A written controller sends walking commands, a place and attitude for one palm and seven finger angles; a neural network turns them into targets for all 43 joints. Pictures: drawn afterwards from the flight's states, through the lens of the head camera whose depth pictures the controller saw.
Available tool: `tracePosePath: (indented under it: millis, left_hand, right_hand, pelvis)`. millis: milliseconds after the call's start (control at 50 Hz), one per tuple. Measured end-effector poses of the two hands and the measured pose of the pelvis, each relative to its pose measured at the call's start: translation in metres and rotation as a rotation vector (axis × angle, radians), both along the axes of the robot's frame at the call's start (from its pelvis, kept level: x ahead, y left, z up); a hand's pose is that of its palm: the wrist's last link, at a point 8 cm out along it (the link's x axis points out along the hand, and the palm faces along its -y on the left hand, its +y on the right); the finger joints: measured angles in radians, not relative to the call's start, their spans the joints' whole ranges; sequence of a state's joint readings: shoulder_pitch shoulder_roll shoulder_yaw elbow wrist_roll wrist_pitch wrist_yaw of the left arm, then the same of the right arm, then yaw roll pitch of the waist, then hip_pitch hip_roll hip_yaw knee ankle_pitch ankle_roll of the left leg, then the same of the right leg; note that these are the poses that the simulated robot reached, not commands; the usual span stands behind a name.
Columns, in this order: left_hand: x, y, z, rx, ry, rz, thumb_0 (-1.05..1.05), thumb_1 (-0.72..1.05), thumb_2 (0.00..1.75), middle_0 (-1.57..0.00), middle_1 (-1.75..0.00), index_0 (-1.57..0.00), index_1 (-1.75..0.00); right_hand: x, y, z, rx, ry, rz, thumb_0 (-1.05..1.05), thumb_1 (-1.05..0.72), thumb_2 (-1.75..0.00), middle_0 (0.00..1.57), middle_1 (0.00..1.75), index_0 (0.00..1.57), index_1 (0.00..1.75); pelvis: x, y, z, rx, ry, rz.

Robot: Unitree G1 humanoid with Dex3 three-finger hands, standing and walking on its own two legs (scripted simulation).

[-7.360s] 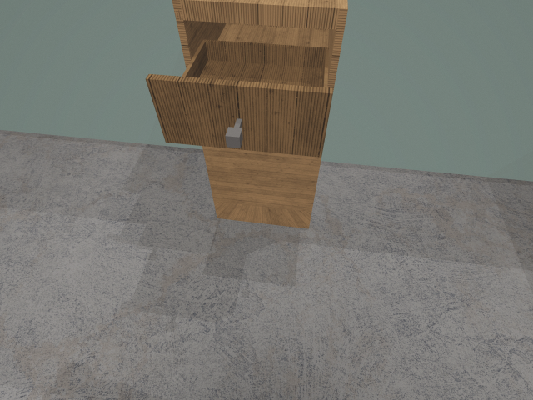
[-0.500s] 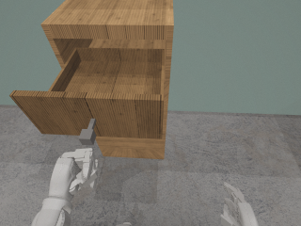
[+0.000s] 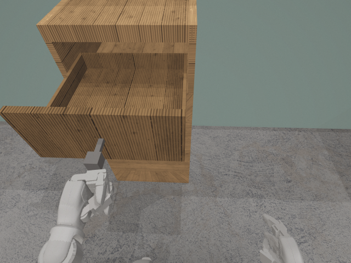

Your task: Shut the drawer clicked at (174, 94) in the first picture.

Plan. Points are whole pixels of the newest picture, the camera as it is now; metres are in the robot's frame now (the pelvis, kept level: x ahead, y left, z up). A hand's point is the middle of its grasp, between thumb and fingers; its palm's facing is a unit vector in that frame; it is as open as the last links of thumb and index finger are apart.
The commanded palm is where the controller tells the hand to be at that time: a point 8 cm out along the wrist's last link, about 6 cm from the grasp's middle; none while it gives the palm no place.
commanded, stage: push the drawer shut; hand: left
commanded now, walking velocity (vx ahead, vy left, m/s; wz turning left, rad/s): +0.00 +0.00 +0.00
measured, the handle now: (97, 154) +0.33 +0.19 +0.08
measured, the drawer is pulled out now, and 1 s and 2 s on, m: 0.28 0.22 0.09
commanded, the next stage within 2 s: none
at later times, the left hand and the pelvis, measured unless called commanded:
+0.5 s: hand (109, 180) +0.27 +0.15 +0.08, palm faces -0.04 -1.00 -0.04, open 3.3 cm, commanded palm +0.26 +0.21 +0.08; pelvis +0.00 +0.00 +0.00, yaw +0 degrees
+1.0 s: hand (116, 154) +0.33 +0.15 +0.08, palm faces -0.03 -1.00 -0.04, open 3.3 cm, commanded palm +0.33 +0.20 +0.08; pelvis -0.02 +0.01 +0.01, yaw +0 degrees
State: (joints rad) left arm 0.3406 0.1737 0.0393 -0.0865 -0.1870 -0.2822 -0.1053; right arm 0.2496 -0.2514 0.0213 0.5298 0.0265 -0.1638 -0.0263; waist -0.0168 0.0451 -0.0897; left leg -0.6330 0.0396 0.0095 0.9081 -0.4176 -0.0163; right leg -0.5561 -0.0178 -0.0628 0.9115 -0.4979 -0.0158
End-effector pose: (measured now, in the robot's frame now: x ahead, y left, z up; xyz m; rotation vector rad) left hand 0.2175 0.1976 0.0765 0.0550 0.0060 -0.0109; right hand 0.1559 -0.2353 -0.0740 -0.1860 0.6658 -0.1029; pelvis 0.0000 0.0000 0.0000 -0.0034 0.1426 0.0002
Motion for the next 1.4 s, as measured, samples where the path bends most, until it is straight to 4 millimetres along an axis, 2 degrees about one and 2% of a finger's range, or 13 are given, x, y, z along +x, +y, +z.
tracePosePath:
  millis: [180,280,440,700,960,1200,1400]
  left_hand:
    - [0.002,-0.001,0.003,-0.003,-0.007,-0.014,0.02,0.9,0.9,-1.4,-1.6,-1.4,-1.6]
    - [0.012,0.001,0.002,-0.001,-0.015,-0.012,0.02,0.9,0.9,-1.4,-1.6,-1.4,-1.6]
    - [0.032,0.005,0.003,-0.011,-0.019,-0.019,0.02,0.9,0.9,-1.4,-1.6,-1.4,-1.6]
    - [0.048,0.007,0.001,-0.016,-0.038,-0.037,0.02,0.9,0.9,-1.41,-1.6,-1.41,-1.6]
    - [0.091,0.005,0.003,-0.016,-0.018,-0.021,0.02,0.9,0.9,-1.42,-1.6,-1.4,-1.6]
    - [0.13,0.004,0.002,-0.019,-0.02,-0.029,0.02,0.9,0.9,-1.41,-1.6,-1.4,-1.6]
    - [0.161,0.003,0.002,-0.032,-0.008,-0.025,0.02,0.9,0.9,-1.41,-1.6,-1.41,-1.6]
  right_hand:
    - [0.006,0.001,0.001,0.008,-0.01,0.007,0.01,-0.9,-0.9,0.2,0.3,0.21,0.3]
    - [0.005,0.0,-0.001,0.001,-0.001,0.008,0.01,-0.9,-0.9,0.2,0.3,0.21,0.3]
    - [-0.004,-0.003,-0.002,-0.004,0.03,-0.012,0.01,-0.9,-0.9,0.2,0.3,0.21,0.3]
    - [-0.023,-0.004,-0.007,-0.021,0.097,-0.029,0.01,-0.9,-0.9,0.2,0.3,0.21,0.3]
    - [-0.051,-0.002,-0.014,-0.014,0.155,-0.055,0.01,-0.9,-0.9,0.2,0.3,0.21,0.3]
    - [-0.088,-0.01,-0.023,-0.033,0.279,-0.102,0.01,-0.9,-0.9,0.2,0.3,0.21,0.3]
    - [-0.105,-0.011,-0.027,-0.03,0.35,-0.133,0.01,-0.91,-0.9,0.2,0.3,0.21,0.3]
  pelvis:
    - [0.001,-0.002,0.0,0.001,-0.001,0.004]
    - [-0.001,-0.002,0.0,-0.001,-0.002,0.008]
    - [-0.003,-0.002,0.002,0.0,-0.004,0.002]
    - [-0.013,0.002,0.004,-0.003,-0.012,0.004]
    - [-0.025,0.005,0.005,-0.005,-0.009,-0.001]
    - [-0.024,0.008,0.004,-0.008,0.017,-0.009]
    - [-0.02,0.01,0.002,-0.01,0.05,-0.018]
